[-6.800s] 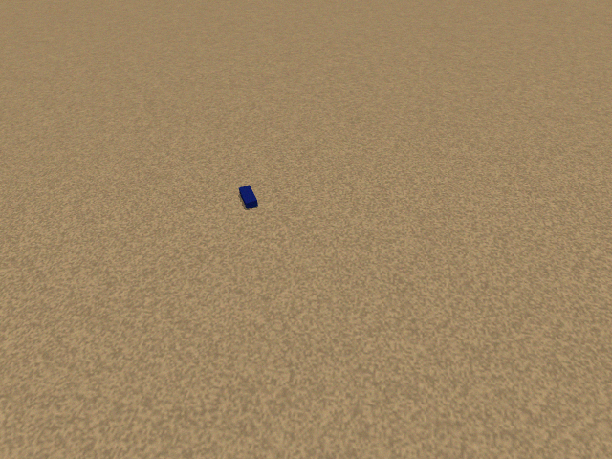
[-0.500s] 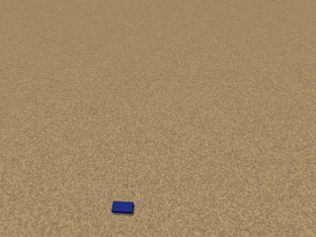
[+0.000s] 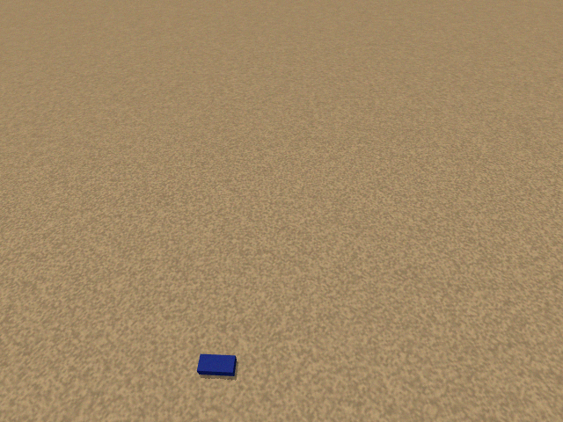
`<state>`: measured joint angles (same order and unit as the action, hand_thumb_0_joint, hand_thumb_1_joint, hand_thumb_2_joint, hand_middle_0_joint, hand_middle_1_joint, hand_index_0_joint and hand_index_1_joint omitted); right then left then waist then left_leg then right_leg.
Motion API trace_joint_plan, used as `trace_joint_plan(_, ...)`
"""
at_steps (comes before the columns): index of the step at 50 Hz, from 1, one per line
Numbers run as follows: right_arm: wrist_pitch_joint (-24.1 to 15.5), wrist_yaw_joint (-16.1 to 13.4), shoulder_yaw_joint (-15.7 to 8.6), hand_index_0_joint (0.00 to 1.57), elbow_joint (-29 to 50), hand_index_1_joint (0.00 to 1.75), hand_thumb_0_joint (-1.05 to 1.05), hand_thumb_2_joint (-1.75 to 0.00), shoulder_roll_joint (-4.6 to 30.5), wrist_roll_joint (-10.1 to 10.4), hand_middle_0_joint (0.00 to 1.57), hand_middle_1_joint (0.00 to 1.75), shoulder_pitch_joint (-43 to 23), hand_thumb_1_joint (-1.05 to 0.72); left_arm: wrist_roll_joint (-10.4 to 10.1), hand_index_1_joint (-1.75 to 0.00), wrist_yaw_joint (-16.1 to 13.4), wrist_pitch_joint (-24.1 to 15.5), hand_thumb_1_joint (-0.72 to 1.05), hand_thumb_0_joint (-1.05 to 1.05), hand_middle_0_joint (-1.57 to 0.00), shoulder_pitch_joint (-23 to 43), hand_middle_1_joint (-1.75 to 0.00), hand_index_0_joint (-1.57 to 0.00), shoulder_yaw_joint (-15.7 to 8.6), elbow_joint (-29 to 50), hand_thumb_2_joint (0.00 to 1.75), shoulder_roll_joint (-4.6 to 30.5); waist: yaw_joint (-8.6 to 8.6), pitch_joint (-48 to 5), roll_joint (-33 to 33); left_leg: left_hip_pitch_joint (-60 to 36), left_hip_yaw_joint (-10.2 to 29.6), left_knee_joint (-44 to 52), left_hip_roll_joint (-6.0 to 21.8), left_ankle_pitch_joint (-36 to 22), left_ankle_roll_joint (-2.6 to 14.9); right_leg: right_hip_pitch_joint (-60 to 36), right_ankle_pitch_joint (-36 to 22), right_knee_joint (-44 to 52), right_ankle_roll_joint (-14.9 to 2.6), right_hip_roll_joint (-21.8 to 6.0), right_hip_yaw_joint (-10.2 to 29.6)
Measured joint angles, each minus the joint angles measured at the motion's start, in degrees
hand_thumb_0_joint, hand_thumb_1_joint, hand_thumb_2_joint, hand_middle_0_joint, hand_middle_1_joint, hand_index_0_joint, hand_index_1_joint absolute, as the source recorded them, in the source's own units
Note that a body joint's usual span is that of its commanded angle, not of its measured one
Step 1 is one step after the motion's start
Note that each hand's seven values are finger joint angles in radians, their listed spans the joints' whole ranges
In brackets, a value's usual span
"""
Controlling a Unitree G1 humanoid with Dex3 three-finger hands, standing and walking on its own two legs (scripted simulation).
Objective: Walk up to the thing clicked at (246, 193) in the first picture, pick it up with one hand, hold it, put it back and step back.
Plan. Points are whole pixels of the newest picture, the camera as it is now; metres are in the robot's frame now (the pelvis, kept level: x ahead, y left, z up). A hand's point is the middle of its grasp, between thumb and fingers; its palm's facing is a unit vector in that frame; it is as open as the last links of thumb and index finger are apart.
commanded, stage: stand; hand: left
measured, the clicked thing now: (217, 364) +0.49 +0.26 -0.76
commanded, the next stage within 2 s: none
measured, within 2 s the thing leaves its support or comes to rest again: neither
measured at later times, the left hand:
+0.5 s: hand out of the picture +0.08 +0.26 -0.16, palm faces -0.03 -0.94 -0.34, open 7.4 cm
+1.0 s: hand out of the picture +0.10 +0.25 -0.15, palm faces -0.03 -0.94 -0.35, open 7.3 cm
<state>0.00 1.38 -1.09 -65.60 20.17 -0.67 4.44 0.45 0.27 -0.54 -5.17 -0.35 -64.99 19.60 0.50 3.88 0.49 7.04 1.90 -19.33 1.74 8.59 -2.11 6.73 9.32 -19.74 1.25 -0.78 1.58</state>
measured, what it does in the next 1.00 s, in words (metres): stands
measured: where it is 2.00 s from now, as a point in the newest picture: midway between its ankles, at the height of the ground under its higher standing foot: outside the picture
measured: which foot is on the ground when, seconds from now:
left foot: down 0.00-1.00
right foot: down 0.00-1.00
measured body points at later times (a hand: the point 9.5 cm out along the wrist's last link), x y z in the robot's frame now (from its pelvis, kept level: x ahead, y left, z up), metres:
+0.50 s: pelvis +0.01 +0.00 +0.00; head +0.02 +0.00 +0.45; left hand +0.08 +0.30 -0.13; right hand +0.07 -0.30 -0.14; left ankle +0.03 +0.14 -0.75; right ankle +0.02 -0.13 -0.75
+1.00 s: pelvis +0.02 +0.00 +0.00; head +0.03 -0.01 +0.45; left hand +0.10 +0.30 -0.13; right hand +0.10 -0.31 -0.13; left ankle +0.03 +0.14 -0.75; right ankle +0.02 -0.13 -0.75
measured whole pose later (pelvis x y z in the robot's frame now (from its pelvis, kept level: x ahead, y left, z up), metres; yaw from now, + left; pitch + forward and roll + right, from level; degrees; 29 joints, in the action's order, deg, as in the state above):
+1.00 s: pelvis +0.02 +0.00 +0.00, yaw +0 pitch -3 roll +0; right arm -0.1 0.8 -0.4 -65.0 20.6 -0.3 4.9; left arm 0.2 0.2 -0.5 -5.9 0.0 -64.1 20.0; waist 0.4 3.6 0.4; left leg 6.1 1.5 -19.2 2.0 10.1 -2.3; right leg 6.2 11.0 -20.2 1.0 -0.6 1.9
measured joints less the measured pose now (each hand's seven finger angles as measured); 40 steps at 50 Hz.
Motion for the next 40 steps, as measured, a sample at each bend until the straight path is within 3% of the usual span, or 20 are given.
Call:
trace_joint_plan(15,0.07,-0.05,-0.05,0.20,-0.71,0.30,0.00,-0.90,0.06,-0.12,0.20,0.30,3.36,-0.90,-0.05,-0.30,0.38,0.37,0.91,0.01,-0.21,-2.33,-0.30,-0.21,-0.21,0.11,0.90,0.63,-0.03,0.16,-0.52,1.44,-0.35,-0.66,-0.26,0.10,0.15,1.87,0.34,-1.33,0.09,-0.22,0.39)
trace_joint_plan(40,-0.54,-0.41,0.76,0.20,0.43,0.30,0.00,-0.90,0.25,0.29,0.20,0.30,0.49,-0.90,-0.29,-0.30,0.08,0.04,0.91,0.01,-0.21,-0.73,-0.30,-0.21,0.47,1.07,0.90,0.54,-0.25,-0.18,-0.20,-0.28,-0.54,-0.06,-0.14,1.45,0.03,0.36,1.77,-1.04,0.00,-0.16,0.49)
